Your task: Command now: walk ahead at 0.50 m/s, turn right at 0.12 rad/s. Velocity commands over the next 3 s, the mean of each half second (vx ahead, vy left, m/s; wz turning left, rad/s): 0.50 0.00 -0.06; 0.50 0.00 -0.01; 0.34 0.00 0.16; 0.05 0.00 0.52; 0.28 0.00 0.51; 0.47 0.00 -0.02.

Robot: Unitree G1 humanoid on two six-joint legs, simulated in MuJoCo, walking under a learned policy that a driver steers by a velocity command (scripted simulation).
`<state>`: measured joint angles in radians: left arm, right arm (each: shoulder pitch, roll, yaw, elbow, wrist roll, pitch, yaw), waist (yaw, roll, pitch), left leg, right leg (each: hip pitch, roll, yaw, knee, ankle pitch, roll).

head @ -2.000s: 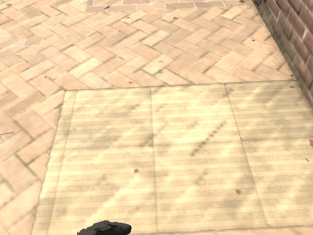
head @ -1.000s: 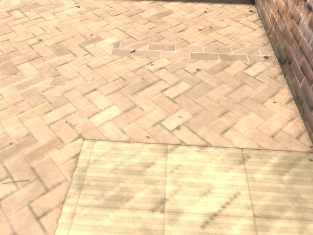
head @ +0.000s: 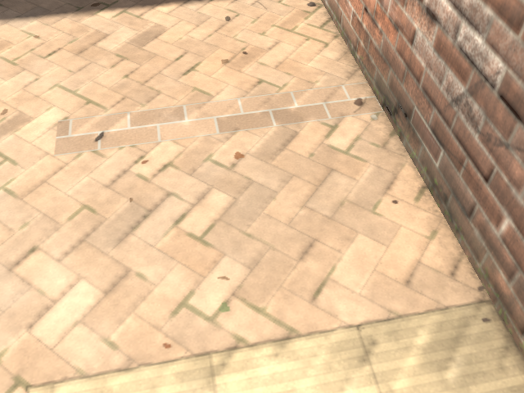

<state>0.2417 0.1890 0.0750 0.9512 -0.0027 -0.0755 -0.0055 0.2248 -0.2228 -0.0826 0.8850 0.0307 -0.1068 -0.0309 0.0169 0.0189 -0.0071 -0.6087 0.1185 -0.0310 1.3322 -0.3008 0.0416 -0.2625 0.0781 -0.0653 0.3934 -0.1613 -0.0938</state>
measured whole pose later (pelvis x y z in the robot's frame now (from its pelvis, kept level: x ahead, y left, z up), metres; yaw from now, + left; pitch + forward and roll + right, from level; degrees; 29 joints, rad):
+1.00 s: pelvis +0.54 -0.01 -0.01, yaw -1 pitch +3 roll +1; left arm 0.13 0.24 0.07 0.90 0.00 -0.10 -0.02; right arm 0.27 -0.26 -0.07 0.95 0.02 -0.09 -0.01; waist -0.01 0.03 0.01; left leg -0.39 0.03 -0.03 1.15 -0.41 0.04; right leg -0.40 0.01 -0.05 0.51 -0.16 -0.06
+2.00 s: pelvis +0.81 -0.01 +0.00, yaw +23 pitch +3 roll +1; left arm 0.17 0.25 0.07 0.78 0.03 -0.01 0.05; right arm 0.18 -0.33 -0.11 0.68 0.01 0.06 -0.04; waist 0.01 0.05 0.00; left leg -0.60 -0.13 -0.12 1.07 -0.40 -0.03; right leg -0.31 -0.02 0.01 0.49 -0.23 0.00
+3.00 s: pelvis +1.10 +0.25 +0.00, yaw +35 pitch +1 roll -1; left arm 0.28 0.28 0.05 0.80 -0.01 -0.07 -0.03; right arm 0.20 -0.29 -0.05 0.71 0.00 -0.09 -0.01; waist 0.04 0.03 0.05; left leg -0.52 0.07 -0.07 1.10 -0.34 0.00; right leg -0.25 0.11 0.02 0.36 -0.12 -0.09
